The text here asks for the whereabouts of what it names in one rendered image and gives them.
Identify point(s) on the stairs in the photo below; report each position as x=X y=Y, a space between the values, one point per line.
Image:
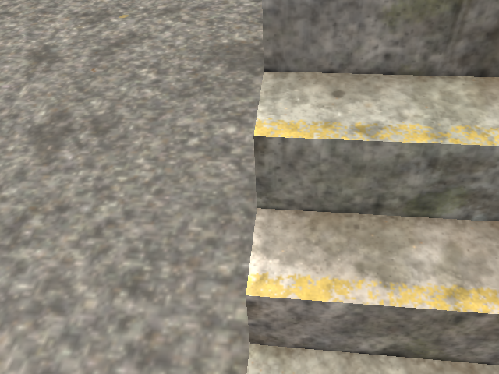
x=376 y=240

